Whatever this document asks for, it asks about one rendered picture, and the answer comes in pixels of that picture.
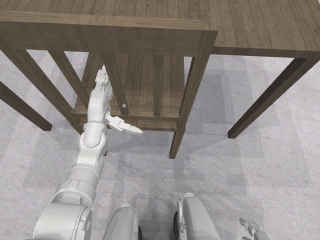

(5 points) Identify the chair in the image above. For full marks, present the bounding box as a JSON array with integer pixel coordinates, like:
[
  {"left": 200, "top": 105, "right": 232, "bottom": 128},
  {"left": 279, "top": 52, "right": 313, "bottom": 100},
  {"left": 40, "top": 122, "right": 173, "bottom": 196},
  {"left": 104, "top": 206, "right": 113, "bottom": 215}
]
[{"left": 0, "top": 10, "right": 219, "bottom": 159}]

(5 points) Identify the left robot forearm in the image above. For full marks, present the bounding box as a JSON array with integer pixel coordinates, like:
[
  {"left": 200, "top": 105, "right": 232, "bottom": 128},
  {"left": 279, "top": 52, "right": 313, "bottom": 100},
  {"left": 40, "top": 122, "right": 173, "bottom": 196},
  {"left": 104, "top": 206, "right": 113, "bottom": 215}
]
[{"left": 32, "top": 121, "right": 109, "bottom": 239}]

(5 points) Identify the left robot hand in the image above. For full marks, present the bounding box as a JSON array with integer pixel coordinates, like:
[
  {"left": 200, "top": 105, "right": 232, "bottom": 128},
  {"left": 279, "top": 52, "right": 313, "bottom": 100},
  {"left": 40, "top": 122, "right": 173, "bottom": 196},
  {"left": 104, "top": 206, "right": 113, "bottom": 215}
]
[{"left": 87, "top": 65, "right": 143, "bottom": 136}]

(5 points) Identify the right robot hand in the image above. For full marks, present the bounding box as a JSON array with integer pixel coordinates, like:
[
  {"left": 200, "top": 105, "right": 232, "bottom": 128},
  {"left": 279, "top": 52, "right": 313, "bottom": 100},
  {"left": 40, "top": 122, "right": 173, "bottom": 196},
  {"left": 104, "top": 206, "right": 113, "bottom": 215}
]
[{"left": 239, "top": 217, "right": 271, "bottom": 240}]

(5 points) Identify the robot left thigh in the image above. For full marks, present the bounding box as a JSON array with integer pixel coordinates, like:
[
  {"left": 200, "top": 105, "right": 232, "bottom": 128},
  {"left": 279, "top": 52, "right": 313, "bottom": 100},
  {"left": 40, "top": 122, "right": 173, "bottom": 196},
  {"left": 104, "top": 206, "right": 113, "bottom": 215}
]
[{"left": 102, "top": 207, "right": 139, "bottom": 240}]

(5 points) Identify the robot left upper arm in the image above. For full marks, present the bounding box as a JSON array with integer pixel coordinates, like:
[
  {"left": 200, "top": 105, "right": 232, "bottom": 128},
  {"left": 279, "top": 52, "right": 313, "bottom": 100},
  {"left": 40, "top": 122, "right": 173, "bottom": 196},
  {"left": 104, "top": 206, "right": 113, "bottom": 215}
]
[{"left": 25, "top": 202, "right": 93, "bottom": 240}]

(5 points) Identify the table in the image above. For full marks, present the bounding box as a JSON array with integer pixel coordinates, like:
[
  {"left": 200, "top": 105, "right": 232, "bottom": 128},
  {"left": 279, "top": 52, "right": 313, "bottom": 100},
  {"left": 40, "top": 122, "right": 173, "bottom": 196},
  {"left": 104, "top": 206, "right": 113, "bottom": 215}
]
[{"left": 0, "top": 0, "right": 320, "bottom": 139}]

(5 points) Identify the left robot shin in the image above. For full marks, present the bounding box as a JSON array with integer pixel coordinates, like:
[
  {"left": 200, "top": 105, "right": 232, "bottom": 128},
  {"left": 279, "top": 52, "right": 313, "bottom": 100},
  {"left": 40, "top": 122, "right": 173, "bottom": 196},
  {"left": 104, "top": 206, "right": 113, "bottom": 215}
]
[{"left": 121, "top": 203, "right": 138, "bottom": 240}]

